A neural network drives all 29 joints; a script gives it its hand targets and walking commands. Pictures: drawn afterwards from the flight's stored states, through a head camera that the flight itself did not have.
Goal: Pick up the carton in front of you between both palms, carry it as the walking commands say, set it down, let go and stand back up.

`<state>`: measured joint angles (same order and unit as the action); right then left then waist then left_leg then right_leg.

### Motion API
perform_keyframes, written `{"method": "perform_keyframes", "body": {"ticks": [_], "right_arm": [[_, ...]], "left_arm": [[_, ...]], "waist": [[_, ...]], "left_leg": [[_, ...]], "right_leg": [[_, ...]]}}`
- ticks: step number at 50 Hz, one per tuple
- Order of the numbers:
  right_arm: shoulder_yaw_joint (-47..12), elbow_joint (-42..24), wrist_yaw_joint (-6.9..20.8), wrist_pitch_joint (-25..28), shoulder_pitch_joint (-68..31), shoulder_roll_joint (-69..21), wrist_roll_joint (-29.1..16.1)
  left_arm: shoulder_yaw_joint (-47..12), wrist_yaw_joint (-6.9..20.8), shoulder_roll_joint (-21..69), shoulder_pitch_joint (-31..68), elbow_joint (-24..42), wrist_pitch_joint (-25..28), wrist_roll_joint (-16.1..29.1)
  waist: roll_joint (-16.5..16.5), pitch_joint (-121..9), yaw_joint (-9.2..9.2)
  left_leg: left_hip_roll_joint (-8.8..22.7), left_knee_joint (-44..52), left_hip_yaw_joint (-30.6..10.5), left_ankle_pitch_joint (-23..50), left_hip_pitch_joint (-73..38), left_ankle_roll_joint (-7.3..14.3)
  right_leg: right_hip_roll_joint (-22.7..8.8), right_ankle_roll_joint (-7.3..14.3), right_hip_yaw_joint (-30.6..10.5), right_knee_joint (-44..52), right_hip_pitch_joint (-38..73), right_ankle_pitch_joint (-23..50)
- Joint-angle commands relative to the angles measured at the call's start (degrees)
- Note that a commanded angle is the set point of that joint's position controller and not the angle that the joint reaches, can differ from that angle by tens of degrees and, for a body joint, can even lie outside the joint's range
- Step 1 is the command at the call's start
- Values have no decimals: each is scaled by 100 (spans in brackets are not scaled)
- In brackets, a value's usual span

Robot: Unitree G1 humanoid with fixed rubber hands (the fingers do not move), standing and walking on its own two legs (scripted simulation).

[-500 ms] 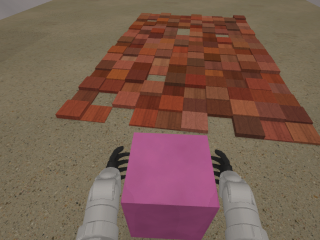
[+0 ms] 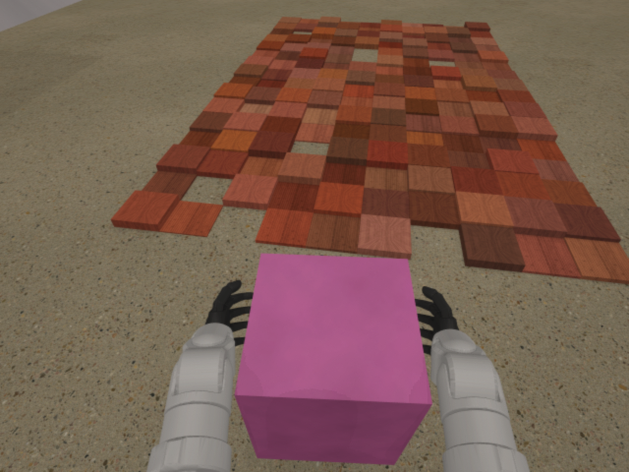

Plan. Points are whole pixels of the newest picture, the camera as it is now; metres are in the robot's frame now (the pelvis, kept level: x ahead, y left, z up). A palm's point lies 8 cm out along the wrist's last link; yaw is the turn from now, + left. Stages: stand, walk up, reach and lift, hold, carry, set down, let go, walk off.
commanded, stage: reach and lift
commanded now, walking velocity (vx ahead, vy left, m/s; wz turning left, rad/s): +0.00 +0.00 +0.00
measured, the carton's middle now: (329, 362) +0.30 +0.00 -0.05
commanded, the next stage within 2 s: hold in 0.30 s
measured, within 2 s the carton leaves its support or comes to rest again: neither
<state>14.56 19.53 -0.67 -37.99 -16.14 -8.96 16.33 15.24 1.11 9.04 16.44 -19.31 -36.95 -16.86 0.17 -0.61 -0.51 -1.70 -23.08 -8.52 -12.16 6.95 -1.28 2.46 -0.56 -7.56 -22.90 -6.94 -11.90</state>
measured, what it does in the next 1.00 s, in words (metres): stands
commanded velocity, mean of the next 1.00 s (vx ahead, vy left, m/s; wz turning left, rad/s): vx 0.00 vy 0.00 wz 0.00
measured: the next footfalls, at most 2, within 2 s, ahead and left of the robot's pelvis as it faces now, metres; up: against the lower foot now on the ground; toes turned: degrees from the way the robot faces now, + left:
none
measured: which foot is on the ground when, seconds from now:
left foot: down 0.00-1.00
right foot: down 0.00-1.00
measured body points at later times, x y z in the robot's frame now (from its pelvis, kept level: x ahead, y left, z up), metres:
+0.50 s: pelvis +0.00 +0.01 +0.00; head -0.05 +0.01 +0.45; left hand +0.30 +0.16 +0.05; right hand +0.29 -0.15 +0.04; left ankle +0.01 +0.14 -0.74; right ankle +0.01 -0.13 -0.74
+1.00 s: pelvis -0.01 +0.00 +0.00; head -0.06 +0.00 +0.45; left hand +0.30 +0.15 +0.05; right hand +0.30 -0.15 +0.05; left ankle +0.01 +0.14 -0.74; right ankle +0.01 -0.13 -0.74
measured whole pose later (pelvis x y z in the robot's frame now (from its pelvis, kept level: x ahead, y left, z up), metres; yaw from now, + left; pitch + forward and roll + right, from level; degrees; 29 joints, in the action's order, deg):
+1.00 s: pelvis -0.01 +0.00 +0.00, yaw +0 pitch -7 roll +0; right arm 15.8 15.7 0.3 -43.1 -18.3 -9.5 17.1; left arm 16.0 1.5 9.7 18.8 -15.9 -42.1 -17.2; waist 0.1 0.6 -0.7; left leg -1.5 -21.9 -7.9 -11.3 3.5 -1.1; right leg 2.3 -0.6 -7.3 -21.6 -3.5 -10.9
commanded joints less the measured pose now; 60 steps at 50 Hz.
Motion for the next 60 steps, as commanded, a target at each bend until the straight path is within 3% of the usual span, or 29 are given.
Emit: {"method": "perform_keyframes", "body": {"ticks": [1, 14, 20, 26, 29, 35, 47, 55, 60], "right_arm": [[-3208, -403, 1389, 143, -2674, -5444, -1468], [-3273, -641, 1478, -26, -2659, -5273, -1562], [-3736, -1253, 1453, -240, -2705, -5308, -1831], [-2989, -561, 1432, -445, -2745, -4829, -1387], [-3023, -472, 1514, -388, -3132, -5095, -1454], [-3249, -634, 1547, -300, -3512, -5411, -1596], [-3077, -389, 1441, -366, -3210, -5277, -1439], [-3304, -885, 1384, -366, -2799, -5329, -1617], [-3424, -1141, 1360, -390, -2638, -5174, -1669]], "left_arm": [[-3234, 1350, 5326, 2518, 220, 52, 1438], [-3312, 1286, 5370, 2364, 466, -155, 1505], [-3796, 1222, 5513, 2406, 1080, -390, 1823], [-3005, 1212, 5030, 2423, 349, -595, 1387], [-3081, 1309, 5242, 2857, 279, -534, 1452], [-3279, 1386, 5472, 3289, 417, -441, 1571], [-2994, 1371, 5166, 2952, 150, -461, 1357], [-3388, 1327, 5231, 2708, 806, -480, 1590], [-3445, 1255, 5169, 2402, 960, -506, 1624]], "waist": [[-62, -1493, 64], [61, -1282, 15], [67, -1676, 36], [10, -464, 45], [-7, -599, 53], [12, -1193, 4], [-95, -951, -17], [46, -1338, 64], [26, -1306, 48]], "left_leg": [[-424, 311, 471, 1375, -470, 18], [-407, 420, 438, 1416, -554, -16], [-383, 455, 385, 1760, -907, -44], [-339, 646, 467, 425, -365, 5], [-330, 614, 519, 97, -315, 30], [-345, 481, 526, 386, -479, 46], [-366, 525, 560, 448, -441, 64], [-399, 488, 491, 1399, -744, -7], [-396, 509, 448, 1568, -756, -15]], "right_leg": [[315, -95, 356, 330, 601, 1489], [368, -65, 377, 404, 581, 1280], [401, -64, 355, 459, 764, 1511], [335, 10, 423, 622, 337, 246], [319, -1, 443, 596, 307, -22], [300, -21, 428, 507, 508, 283], [273, -77, 416, 583, 543, 404], [303, -73, 360, 547, 874, 1390], [330, -56, 350, 525, 878, 1518]]}}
